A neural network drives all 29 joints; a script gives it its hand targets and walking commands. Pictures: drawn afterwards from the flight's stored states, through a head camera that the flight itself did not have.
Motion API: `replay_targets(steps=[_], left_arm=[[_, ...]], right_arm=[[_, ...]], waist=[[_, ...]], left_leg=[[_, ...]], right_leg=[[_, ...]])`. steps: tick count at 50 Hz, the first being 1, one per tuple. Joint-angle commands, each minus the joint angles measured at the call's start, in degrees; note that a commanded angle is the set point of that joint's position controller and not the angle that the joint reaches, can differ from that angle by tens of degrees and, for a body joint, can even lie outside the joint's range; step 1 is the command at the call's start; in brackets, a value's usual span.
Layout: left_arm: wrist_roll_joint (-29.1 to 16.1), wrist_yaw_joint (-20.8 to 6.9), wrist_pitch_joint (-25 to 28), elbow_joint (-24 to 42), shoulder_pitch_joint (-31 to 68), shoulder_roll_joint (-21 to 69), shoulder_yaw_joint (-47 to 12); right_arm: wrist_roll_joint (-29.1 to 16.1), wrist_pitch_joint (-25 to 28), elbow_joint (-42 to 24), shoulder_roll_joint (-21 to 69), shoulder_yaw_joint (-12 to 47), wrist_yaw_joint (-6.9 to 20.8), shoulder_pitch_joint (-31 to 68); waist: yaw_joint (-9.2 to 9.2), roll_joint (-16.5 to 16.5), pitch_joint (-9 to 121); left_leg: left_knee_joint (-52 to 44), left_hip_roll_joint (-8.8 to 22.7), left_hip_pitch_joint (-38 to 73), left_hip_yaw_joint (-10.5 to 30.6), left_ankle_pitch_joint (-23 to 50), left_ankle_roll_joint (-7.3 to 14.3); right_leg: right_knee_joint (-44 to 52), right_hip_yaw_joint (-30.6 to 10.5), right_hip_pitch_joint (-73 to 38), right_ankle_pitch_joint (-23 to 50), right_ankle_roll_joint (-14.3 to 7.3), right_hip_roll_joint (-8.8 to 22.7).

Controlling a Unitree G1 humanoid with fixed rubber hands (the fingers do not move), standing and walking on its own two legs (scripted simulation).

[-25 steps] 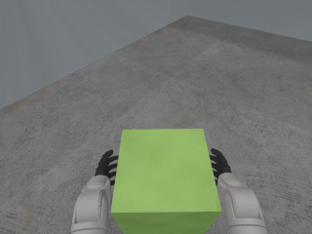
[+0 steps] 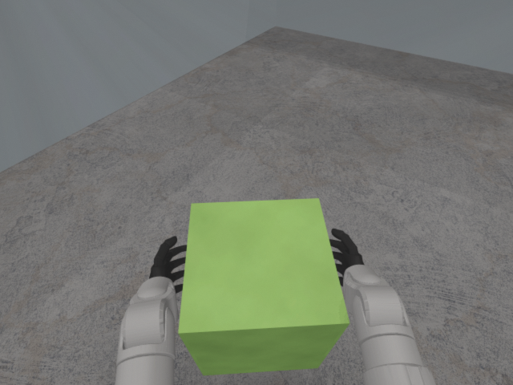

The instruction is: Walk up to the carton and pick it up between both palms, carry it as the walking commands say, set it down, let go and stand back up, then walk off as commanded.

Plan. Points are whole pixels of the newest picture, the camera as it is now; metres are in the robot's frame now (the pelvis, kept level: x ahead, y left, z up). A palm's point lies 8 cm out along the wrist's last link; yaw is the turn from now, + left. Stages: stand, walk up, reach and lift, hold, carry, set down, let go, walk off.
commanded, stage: hold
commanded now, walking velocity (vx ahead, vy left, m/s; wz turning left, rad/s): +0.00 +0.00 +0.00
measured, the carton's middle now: (258, 290) +0.29 +0.04 -0.03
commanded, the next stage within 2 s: set down in 0.12 s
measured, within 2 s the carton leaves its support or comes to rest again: neither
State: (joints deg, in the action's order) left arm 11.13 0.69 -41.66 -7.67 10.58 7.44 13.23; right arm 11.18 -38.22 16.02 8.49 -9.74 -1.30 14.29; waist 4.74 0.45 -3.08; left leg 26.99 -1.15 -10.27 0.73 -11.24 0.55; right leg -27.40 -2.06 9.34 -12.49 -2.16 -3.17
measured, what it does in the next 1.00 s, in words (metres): stands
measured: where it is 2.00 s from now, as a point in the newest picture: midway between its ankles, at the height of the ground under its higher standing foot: outside the picture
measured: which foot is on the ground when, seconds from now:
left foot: down 0.00-1.00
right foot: down 0.00-1.00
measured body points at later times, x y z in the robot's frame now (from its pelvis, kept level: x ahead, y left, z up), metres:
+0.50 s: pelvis +0.00 +0.00 -0.01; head -0.01 -0.01 +0.44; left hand +0.29 +0.18 +0.00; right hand +0.32 -0.12 -0.02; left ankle +0.04 +0.11 -0.74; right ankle +0.03 -0.10 -0.74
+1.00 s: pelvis -0.01 -0.02 -0.04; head +0.11 -0.01 +0.40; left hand +0.31 +0.20 -0.10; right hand +0.35 -0.11 -0.10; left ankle +0.04 +0.11 -0.74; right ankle +0.03 -0.10 -0.74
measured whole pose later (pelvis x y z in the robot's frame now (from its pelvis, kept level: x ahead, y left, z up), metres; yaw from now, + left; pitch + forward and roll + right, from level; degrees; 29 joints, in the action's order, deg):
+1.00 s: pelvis -0.01 -0.02 -0.04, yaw +2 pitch +15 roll +0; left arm 12.3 -2.0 -18.6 -30.3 23.4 4.3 19.9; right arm 11.7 -17.7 33.2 8.7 -16.0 -5.4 24.8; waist 4.7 0.5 1.1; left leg 46.6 -1.2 -44.5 3.9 -16.8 -1.0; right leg -46.5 1.8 42.5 -18.8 -3.5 -3.8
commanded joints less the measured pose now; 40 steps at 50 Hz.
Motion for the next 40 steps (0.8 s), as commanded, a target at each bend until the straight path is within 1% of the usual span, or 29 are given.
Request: replay_targets(steps=[1, 2, 4, 6, 7, 8, 10, 12, 13, 14, 15, 17, 19, 20, 22, 23, 25, 26, 27, 28, 29, 30, 32, 33, 34, 36, 37, 39, 40], left_arm=[[-14.0, -13.6, 2.8, 2.6, 40.8, 55.4, -37.9], [-13.7, -13.5, 2.8, 1.3, 41.4, 56.1, -37.6], [-13.7, -13.1, 3.0, -1.3, 43.3, 58.3, -37.0], [-13.4, -12.7, 3.0, -3.3, 44.2, 60.0, -36.3], [-13.4, -11.4, 2.1, -0.3, 45.3, 64.2, -36.8], [-12.9, -11.1, 2.0, -2.9, 45.1, 63.7, -35.4], [-11.6, -11.1, 2.1, -6.7, 44.6, 63.4, -32.3], [-10.4, -11.0, 2.5, -10.0, 44.0, 63.9, -29.6], [-10.4, -10.9, 3.0, -10.4, 45.3, 63.8, -28.9], [-9.9, -10.9, 3.5, -11.1, 45.5, 63.4, -27.8], [-9.5, -10.8, 4.0, -11.7, 45.0, 63.1, -26.6], [-8.7, -10.8, 5.0, -12.7, 45.1, 61.9, -25.0], [-8.3, -10.9, 6.1, -14.0, 45.4, 61.0, -23.8], [-8.2, -11.1, 6.7, -14.2, 46.1, 60.4, -23.8], [-7.9, -11.4, 7.8, -14.7, 45.4, 59.6, -23.6], [-7.9, -11.5, 8.6, -14.1, 45.4, 58.8, -23.9], [-8.0, -11.8, 9.9, -13.9, 44.9, 57.6, -24.3], [-8.2, -11.9, 10.7, -13.7, 45.2, 57.3, -24.7], [-7.9, -12.1, 11.4, -14.0, 44.5, 56.2, -24.4], [-7.5, -12.2, 12.1, -14.5, 44.9, 55.3, -24.1], [-7.1, -12.4, 12.9, -14.8, 44.3, 54.6, -23.9], [-7.0, -12.5, 13.9, -14.5, 45.2, 53.9, -24.0], [-6.8, -13.0, 15.7, -15.4, 44.5, 53.9, -24.1], [-6.9, -13.2, 16.8, -15.7, 45.0, 53.2, -23.9], [-6.6, -13.4, 17.7, -16.0, 44.8, 52.9, -23.8], [-6.2, -13.8, 19.3, -16.8, 45.0, 51.7, -23.7], [-6.0, -13.9, 20.0, -16.9, 45.2, 51.4, -23.7], [-6.1, -14.3, 21.6, -17.8, 45.1, 51.7, -23.9], [-6.1, -14.4, 22.2, -17.6, 45.6, 51.5, -24.2]], right_arm=[[-12.0, 4.3, -5.5, 51.5, 31.4, 15.2, 41.4], [-12.0, 4.3, -4.4, 51.7, 30.7, 15.7, 42.9], [-12.0, 4.8, -2.4, 51.0, 29.6, 16.7, 46.0], [-11.7, 5.0, 0.1, 50.8, 28.3, 17.7, 46.9], [-13.5, 4.5, 2.3, 53.9, 29.3, 18.5, 46.4], [-12.9, 4.7, 3.1, 53.3, 28.3, 18.8, 47.1], [-11.9, 5.1, 4.1, 53.1, 26.6, 18.9, 48.4], [-10.9, 5.6, 5.3, 52.7, 24.6, 18.8, 49.6], [-10.5, 6.0, 6.2, 52.4, 23.5, 18.9, 49.7], [-10.0, 6.5, 6.7, 52.4, 23.0, 18.8, 50.2], [-10.0, 6.9, 6.5, 52.8, 23.0, 18.7, 51.1], [-9.5, 7.6, 7.4, 53.5, 22.5, 18.1, 51.3], [-9.7, 8.5, 7.3, 54.3, 23.1, 17.5, 52.3], [-9.3, 8.9, 7.9, 54.5, 22.5, 17.0, 51.8], [-9.4, 9.9, 8.1, 55.2, 23.0, 16.1, 50.9], [-9.6, 10.4, 7.8, 56.0, 23.6, 15.6, 50.2], [-9.4, 11.4, 8.2, 56.6, 24.1, 14.4, 48.3], [-9.3, 12.0, 8.0, 56.8, 24.5, 13.9, 47.9], [-9.0, 12.3, 8.5, 57.0, 24.4, 13.3, 46.9], [-8.7, 12.9, 9.1, 56.6, 24.3, 12.9, 46.7], [-8.5, 13.4, 9.7, 57.3, 24.5, 12.5, 45.9], [-8.2, 14.1, 10.4, 57.6, 24.5, 12.2, 45.4], [-8.1, 15.7, 9.6, 58.3, 25.7, 11.4, 45.8], [-8.1, 16.6, 9.7, 58.6, 26.1, 10.9, 45.8], [-7.8, 17.5, 9.8, 58.7, 26.2, 10.4, 45.1], [-7.3, 18.7, 10.5, 59.2, 25.8, 9.6, 44.4], [-7.0, 19.3, 11.2, 59.0, 25.5, 9.3, 43.6], [-7.1, 20.8, 10.3, 58.6, 26.1, 8.7, 45.0], [-6.9, 21.2, 11.1, 58.8, 25.9, 8.4, 44.5]], waist=[[-2.33, -4.1, 20.6], [-2.07, -4.3, 20.3], [-2.32, -4.3, 20.9], [-2.43, -4.6, 20.5], [-0.58, -8.8, 25.8], [-0.76, -7.2, 23.0], [-0.53, -4.8, 18.5], [-0.68, -4.1, 15.2], [-1.04, -3.9, 15.6], [-0.52, -4.0, 15.2], [0.39, -3.0, 16.1], [0.98, -1.0, 16.2], [1.59, -0.4, 16.9], [0.82, 0.2, 17.7], [1.08, 0.2, 18.8], [1.2, 0.5, 20.0], [1.22, 0.6, 21.8], [1.13, 0.3, 22.6], [1.1, 0.7, 22.9], [1.14, 0.0, 22.9], [1.49, 0.3, 23.3], [1.31, 0.1, 24.4], [1.58, 0.2, 27.4], [1.65, 0.8, 28.4], [1.6, 0.4, 29.8], [1.36, 0.8, 31.2], [1.1, 0.4, 31.8], [1.04, 0.8, 34.2], [0.8, 0.8, 35.1]], left_leg=[[-4.2, -1.1, 7.9, 3.4, -3.3, -1.7], [-4.8, -0.8, 6.8, 3.7, -4.3, -1.7], [-5.4, 0.3, 6.6, 5.0, -7.1, -2.0], [-6.2, 1.3, 5.9, 6.2, -8.4, -2.3], [-7.5, 0.9, 10.4, 7.8, -8.6, -2.3], [-7.8, 1.0, 8.4, 7.5, -9.6, -2.1], [-7.7, 0.5, 6.1, 6.6, -10.7, -1.6], [-7.4, 0.2, 5.2, 6.3, -11.5, -1.5], [-7.3, 0.4, 5.7, 6.7, -12.1, -1.4], [-6.7, 0.1, 5.5, 6.3, -11.0, -1.4], [-5.9, -0.1, 6.2, 5.9, -9.4, -1.2], [-4.0, -0.7, 7.6, 5.3, -5.4, -0.9], [-2.3, -1.3, 7.8, 4.4, -2.7, -0.4], [-1.7, -1.3, 8.4, 4.5, -1.6, -0.3], [-0.4, -1.7, 8.8, 3.9, 2.3, 0.0], [0.2, -1.9, 9.2, 3.6, 5.5, 0.2], [1.4, -2.0, 8.7, 3.2, 9.5, 0.2], [2.1, -2.1, 8.1, 3.1, 10.9, 0.1], [2.8, -2.0, 6.9, 3.2, 11.8, 0.3], [3.5, -2.3, 5.3, 3.1, 11.6, 0.2], [4.1, -2.5, 4.0, 3.1, 11.9, 0.4], [5.1, -2.7, 2.5, 3.2, 12.4, 0.4], [6.5, -3.1, -0.1, 3.3, 13.7, 0.4], [7.3, -3.3, -2.0, 3.3, 13.7, 0.5], [8.1, -3.7, -3.9, 3.3, 14.0, 0.5], [9.3, -4.1, -6.6, 3.4, 13.1, 0.7], [9.9, -4.2, -7.7, 3.5, 12.8, 0.7], [11.5, -4.6, -10.7, 3.6, 12.4, 0.6], [12.1, -4.7, -12.0, 3.6, 12.5, 0.5]], right_leg=[[4.8, -4.6, 2.2, -4.2, -0.4, -1.6], [4.4, -4.3, 1.7, -4.1, -0.3, -1.8], [3.1, -3.9, 2.2, -4.5, -0.2, -2.2], [2.2, -3.5, 2.6, -4.2, -0.2, -2.5], [0.3, -3.0, -1.4, -1.5, -2.1, -2.3], [0.6, -3.5, -1.4, -2.2, -2.0, -2.0], [1.2, -3.9, -0.6, -4.5, -2.0, -1.6], [1.4, -4.0, 1.0, -6.0, -2.1, -1.3], [1.0, -4.0, 1.7, -6.3, -2.1, -1.2], [1.1, -4.1, 2.2, -6.4, -2.3, -1.0], [1.1, -4.2, 2.6, -6.5, -2.3, -0.9], [1.4, -4.5, 4.4, -6.8, -2.2, -0.6], [1.5, -4.7, 5.0, -6.7, -2.1, -0.4], [1.2, -4.7, 5.3, -5.8, -1.9, -0.3], [1.1, -4.7, 5.3, -3.6, -1.7, -0.1], [0.9, -4.5, 5.0, -1.4, -1.3, -0.3], [0.4, -4.6, 4.5, 2.2, -0.9, -0.2], [0.0, -4.8, 4.6, 3.9, -0.8, -0.3], [-0.5, -4.9, 4.6, 5.4, -0.5, -0.2], [-0.8, -5.1, 4.9, 5.9, -0.4, -0.1], [-1.2, -5.2, 4.7, 7.1, -0.1, 0.0], [-1.8, -5.5, 4.7, 8.5, 0.0, 0.0], [-3.2, -5.7, 3.6, 12.0, 0.2, -0.1], [-3.9, -6.1, 3.0, 13.5, 0.5, -0.1], [-4.6, -6.4, 2.3, 15.2, 0.5, 0.0], [-5.8, -6.5, 2.9, 16.1, 1.1, -0.1], [-6.4, -6.6, 3.4, 16.2, 1.1, -0.1], [-7.7, -6.8, 3.6, 17.1, 1.3, -0.1], [-8.3, -6.8, 4.2, 17.6, 1.4, -0.2]])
